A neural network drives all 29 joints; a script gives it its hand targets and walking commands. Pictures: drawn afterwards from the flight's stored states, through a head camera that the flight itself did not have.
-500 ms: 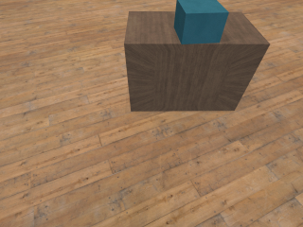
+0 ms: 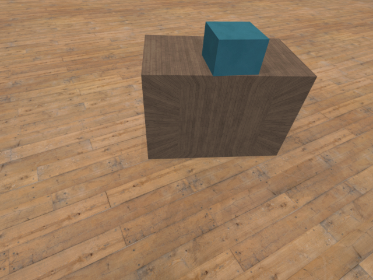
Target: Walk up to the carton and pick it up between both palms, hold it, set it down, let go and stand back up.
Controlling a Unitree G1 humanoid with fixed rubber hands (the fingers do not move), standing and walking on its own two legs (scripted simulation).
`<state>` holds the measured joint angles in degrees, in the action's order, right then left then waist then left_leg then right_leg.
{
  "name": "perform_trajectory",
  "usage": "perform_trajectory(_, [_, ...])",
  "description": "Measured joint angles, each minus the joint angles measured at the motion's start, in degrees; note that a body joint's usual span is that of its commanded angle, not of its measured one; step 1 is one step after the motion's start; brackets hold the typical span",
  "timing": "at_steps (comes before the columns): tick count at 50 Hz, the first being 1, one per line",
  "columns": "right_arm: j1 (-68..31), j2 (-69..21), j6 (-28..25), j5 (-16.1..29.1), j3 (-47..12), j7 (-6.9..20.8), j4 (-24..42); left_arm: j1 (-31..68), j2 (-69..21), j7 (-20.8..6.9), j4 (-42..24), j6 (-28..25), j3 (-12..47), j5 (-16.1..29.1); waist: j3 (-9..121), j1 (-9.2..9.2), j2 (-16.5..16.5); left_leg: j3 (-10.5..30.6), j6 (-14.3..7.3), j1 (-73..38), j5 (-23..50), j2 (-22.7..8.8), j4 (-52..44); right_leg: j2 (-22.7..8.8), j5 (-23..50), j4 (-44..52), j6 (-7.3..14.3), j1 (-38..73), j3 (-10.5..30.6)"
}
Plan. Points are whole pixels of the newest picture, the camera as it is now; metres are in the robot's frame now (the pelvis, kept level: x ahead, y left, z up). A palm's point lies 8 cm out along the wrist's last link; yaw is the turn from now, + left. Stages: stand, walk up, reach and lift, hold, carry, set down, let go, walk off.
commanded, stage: walk up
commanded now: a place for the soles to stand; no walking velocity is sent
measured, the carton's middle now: (232, 47) +1.24 -0.23 -0.01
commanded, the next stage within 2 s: none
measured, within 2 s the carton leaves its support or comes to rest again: neither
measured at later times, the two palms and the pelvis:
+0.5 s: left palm (125, 224) +0.30 +0.17 -0.15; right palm (299, 272) +0.20 -0.29 -0.14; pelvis +0.21 -0.05 -0.01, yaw -3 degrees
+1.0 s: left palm (112, 193) +0.40 +0.23 -0.15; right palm (261, 179) +0.46 -0.25 -0.12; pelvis +0.42 -0.02 +0.00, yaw -2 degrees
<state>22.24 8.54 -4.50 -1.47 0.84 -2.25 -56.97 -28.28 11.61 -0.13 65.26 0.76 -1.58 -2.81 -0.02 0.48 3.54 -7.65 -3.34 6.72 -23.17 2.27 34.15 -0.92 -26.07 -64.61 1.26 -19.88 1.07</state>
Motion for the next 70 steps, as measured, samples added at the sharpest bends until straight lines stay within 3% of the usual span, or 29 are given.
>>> perform_trajectory(7, [6.1,-1.3,-0.7,-1.6,-1.2,0.6,-3.1,6.4,1.5,-0.9,-5.8,-1.7,-0.7,-0.6,-2.6,0.20,-0.8,-2.0,1.1,-10.2,-1.5,-0.6,-8.7,-3.1,12.1,5.6,-1.1,-12.0,-1.3])
perform_trajectory(13, [9.5,-1.2,0.4,-1.9,-2.2,0.7,-3.7,13.9,0.6,-1.2,-10.2,-1.8,-0.1,-0.6,-6.0,1.44,-2.3,-4.8,3.5,-15.2,-8.5,-2.5,-6.4,-2.2,18.2,21.6,0.8,-11.8,-7.7])
perform_trajectory(16, [10.3,-0.2,1.7,-1.4,-2.5,1.1,-3.5,17.0,-0.7,-0.6,-12.3,-3.1,-0.3,-0.7,-7.6,1.26,-5.2,-4.2,4.1,-13.0,-14.6,-6.6,5.7,1.3,17.2,22.2,3.6,-9.5,-10.2])
perform_trajectory(17, [9.8,0.1,2.4,-1.0,-2.6,1.3,-3.0,17.8,-1.1,-0.3,-13.4,-3.4,-0.2,-0.6,-8.2,1.11,-6.2,-1.9,3.8,-9.4,-11.6,-8.0,14.9,2.2,15.1,19.9,4.7,-9.9,-11.0])
perform_trajectory(20, [7.3,0.4,4.1,-0.2,-2.3,2.3,0.0,19.2,-1.8,0.9,-15.7,-2.8,0.0,1.3,-9.1,-0.06,-5.5,6.3,4.3,3.8,-8.7,-5.5,41.4,2.1,10.7,16.8,6.1,-8.7,-11.9])
perform_trajectory(22, [4.3,1.3,4.2,-0.3,-1.7,2.7,2.5,18.9,-2.2,1.9,-15.6,-2.5,0.4,1.7,-9.4,-0.61,-5.1,8.5,3.7,10.9,-7.1,-4.9,47.3,1.9,10.2,19.1,5.9,-5.3,-12.7])
perform_trajectory(26, [-1.5,3.2,3.1,-1.6,0.0,3.0,7.6,15.9,-1.9,2.0,-13.1,-3.9,1.1,1.4,-8.5,-0.66,-4.0,8.7,3.2,20.9,-6.5,-6.1,42.9,1.1,10.1,25.3,5.3,2.1,-14.5])
perform_trajectory(31, [-5.8,4.6,3.3,-2.1,1.3,3.7,11.1,9.7,-1.3,1.2,-9.9,-4.4,0.5,1.1,-5.0,-2.14,-3.7,7.2,3.5,25.9,2.5,-8.3,30.3,0.7,9.1,30.7,4.1,8.6,-15.4])
perform_trajectory(37, [-7.8,3.6,3.0,-1.6,1.3,4.2,12.4,3.3,0.7,0.0,-8.2,-3.7,-0.8,0.6,-2.8,-3.64,-3.5,7.3,2.8,22.8,11.2,-9.4,13.8,0.2,5.2,32.3,1.9,13.7,-16.1])
perform_trajectory(41, [-6.8,2.4,2.1,-1.6,0.7,3.7,12.6,0.8,1.8,-0.8,-8.4,-2.8,-1.0,0.2,-2.4,-4.20,-3.1,5.8,2.0,16.2,11.1,-8.2,5.5,-1.3,-0.2,28.5,0.1,15.4,-16.4])
perform_trajectory(43, [-7.0,0.9,1.3,-2.1,0.4,3.0,12.5,0.7,2.5,-1.2,-8.5,-2.1,-0.6,0.1,-3.9,-3.85,-0.4,4.0,3.3,15.3,8.4,-5.8,7.5,-3.8,-4.1,21.1,0.7,13.3,-12.8])
perform_trajectory(45, [-6.5,0.0,1.1,-1.5,-0.3,2.2,13.1,1.1,2.6,-1.5,-9.3,-1.0,-0.1,0.2,-5.0,-3.15,0.6,2.6,3.1,14.5,5.9,-5.1,9.3,-2.8,-6.0,7.8,0.5,7.7,-6.7])
perform_trajectory(48, [-4.6,-1.2,1.0,-0.6,-0.9,0.9,12.2,2.9,3.0,-1.5,-10.4,0.1,0.0,0.3,-6.0,-1.77,1.3,1.1,2.9,10.9,4.7,-5.1,7.1,-1.3,-4.2,-6.1,-0.3,-0.8,-2.6])
perform_trajectory(52, [-0.9,-0.8,0.0,-0.8,-0.9,0.8,9.1,6.4,3.1,-1.7,-12.8,-0.5,-0.6,0.1,-5.8,-0.45,1.0,-0.8,3.9,5.1,4.7,-6.1,1.2,-2.0,0.7,-3.0,-1.7,-8.3,-0.5])
perform_trajectory(57, [2.8,1.8,-0.1,-1.5,-0.1,1.3,5.9,11.0,2.8,-2.7,-15.7,-1.6,-1.1,0.0,-5.0,0.58,-0.7,-3.3,5.7,-0.8,2.7,-8.2,-2.6,-4.8,9.3,12.9,-2.0,-11.2,-0.7])
perform_trajectory(61, [4.4,4.2,1.0,-1.7,0.5,2.0,4.6,12.9,2.4,-3.1,-17.7,-3.3,-1.1,-0.1,-4.0,1.05,-2.4,-4.5,6.9,-2.4,-3.4,-10.8,2.4,-4.6,16.0,24.9,-1.0,-7.1,-2.7])
perform_trajectory(63, [4.0,5.6,2.2,-1.8,0.6,2.4,4.4,13.8,1.4,-2.4,-18.2,-4.1,-1.2,0.0,-4.5,0.73,-5.2,-1.5,4.7,0.2,-8.1,-13.6,11.6,-2.0,15.1,21.2,-0.4,-7.5,-3.9])
perform_trajectory(66, [1.9,6.9,4.5,-1.3,0.7,3.0,5.5,14.3,-0.7,-0.8,-19.3,-3.2,-0.4,1.8,-5.4,0.55,-7.3,6.1,3.1,8.6,-10.0,-10.2,31.0,-0.8,9.4,17.1,0.5,-6.9,-5.1])
perform_trajectory(70, [-1.1,7.3,4.4,-1.2,0.8,3.2,8.2,12.8,-3.3,0.4,-18.7,-2.8,1.0,1.9,-5.2,-0.03,-8.1,5.9,3.0,17.9,-8.3,-6.5,39.1,-0.9,8.9,21.5,0.6,-2.0,-6.6])
